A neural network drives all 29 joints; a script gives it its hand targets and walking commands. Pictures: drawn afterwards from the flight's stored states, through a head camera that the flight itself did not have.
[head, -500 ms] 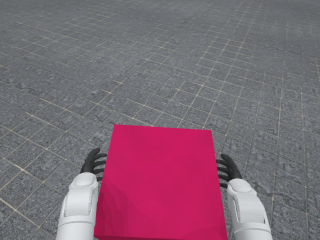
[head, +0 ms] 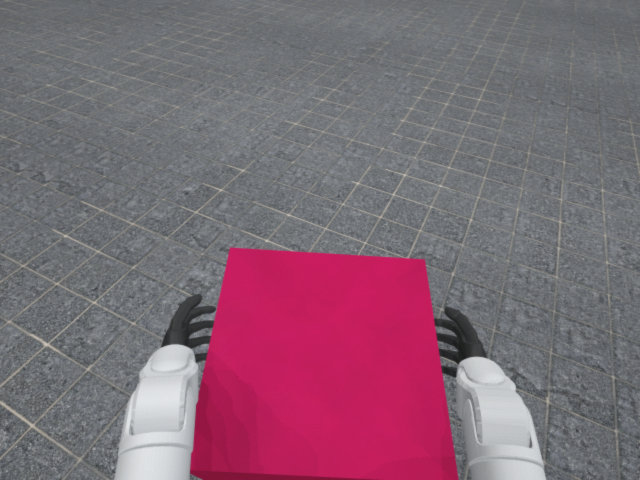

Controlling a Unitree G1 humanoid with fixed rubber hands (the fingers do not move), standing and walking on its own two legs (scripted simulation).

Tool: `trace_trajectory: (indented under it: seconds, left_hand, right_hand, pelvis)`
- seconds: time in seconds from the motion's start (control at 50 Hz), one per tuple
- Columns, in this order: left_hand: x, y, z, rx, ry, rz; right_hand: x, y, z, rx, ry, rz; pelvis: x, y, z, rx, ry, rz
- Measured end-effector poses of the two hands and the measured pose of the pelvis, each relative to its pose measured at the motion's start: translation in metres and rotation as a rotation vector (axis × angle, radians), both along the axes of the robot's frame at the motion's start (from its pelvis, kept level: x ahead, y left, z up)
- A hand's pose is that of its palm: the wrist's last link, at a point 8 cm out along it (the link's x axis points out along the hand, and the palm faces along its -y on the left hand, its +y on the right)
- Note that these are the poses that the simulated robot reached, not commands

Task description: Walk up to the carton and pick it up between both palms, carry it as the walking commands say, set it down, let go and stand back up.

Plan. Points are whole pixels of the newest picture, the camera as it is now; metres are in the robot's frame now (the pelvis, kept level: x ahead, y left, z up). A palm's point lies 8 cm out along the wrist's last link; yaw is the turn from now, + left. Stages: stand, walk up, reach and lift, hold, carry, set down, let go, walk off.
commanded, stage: carry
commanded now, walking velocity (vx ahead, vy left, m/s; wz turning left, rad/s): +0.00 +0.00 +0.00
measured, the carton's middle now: (320, 371) +0.31 +0.00 -0.07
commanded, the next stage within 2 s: hold in 0.10 s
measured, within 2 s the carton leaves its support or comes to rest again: neither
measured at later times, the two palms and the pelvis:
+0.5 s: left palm (191, 294) +0.34 +0.18 +0.07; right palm (491, 347) +0.27 -0.19 +0.07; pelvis +0.02 +0.03 +0.02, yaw -12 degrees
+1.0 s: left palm (194, 329) +0.35 +0.19 -0.02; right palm (454, 359) +0.31 -0.19 -0.02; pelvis +0.02 +0.05 +0.00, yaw -11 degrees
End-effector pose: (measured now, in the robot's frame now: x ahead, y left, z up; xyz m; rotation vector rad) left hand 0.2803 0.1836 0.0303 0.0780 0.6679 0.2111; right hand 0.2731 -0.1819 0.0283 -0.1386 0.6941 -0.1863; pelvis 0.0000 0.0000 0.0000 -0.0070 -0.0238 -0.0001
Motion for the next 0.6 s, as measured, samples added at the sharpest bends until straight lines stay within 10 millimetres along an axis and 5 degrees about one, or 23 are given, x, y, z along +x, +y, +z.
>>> trace_trajectory:
  seconds: [0.18,0.42,0.6]
  left_hand:
    - [0.002,0.003,0.005,0.016,-0.003,-0.015]
    - [0.049,-0.006,0.038,-0.069,-0.073,-0.130]
    - [0.071,-0.010,0.025,-0.065,0.005,-0.226]
  right_hand:
    - [0.000,0.002,0.002,0.043,-0.002,-0.014]
    - [0.000,-0.007,0.047,0.012,-0.074,-0.094]
    - [0.003,-0.014,0.028,0.067,-0.019,-0.136]
  pelvis:
    - [0.001,0.003,0.003,0.003,-0.020,-0.037]
    - [0.013,0.022,0.015,-0.004,-0.091,-0.205]
    - [0.023,0.049,0.018,0.002,-0.084,-0.223]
